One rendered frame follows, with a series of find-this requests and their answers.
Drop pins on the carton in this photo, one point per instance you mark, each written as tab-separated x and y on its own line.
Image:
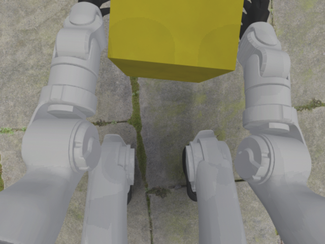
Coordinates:
180	40

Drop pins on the robot right hand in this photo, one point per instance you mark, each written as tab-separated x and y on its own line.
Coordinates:
257	11

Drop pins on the robot right forearm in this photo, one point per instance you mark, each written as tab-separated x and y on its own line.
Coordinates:
266	73

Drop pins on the right robot upper arm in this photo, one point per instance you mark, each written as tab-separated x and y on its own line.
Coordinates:
277	169

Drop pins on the robot left forearm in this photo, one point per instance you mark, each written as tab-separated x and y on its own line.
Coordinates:
74	69

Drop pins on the left robot upper arm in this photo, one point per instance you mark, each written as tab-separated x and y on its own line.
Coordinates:
56	152

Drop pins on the robot left hand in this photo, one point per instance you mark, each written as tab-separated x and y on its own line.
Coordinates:
104	11

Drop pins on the right robot thigh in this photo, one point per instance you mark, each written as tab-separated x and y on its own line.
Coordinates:
220	219

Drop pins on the right robot shin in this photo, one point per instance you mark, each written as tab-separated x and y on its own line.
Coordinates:
224	148

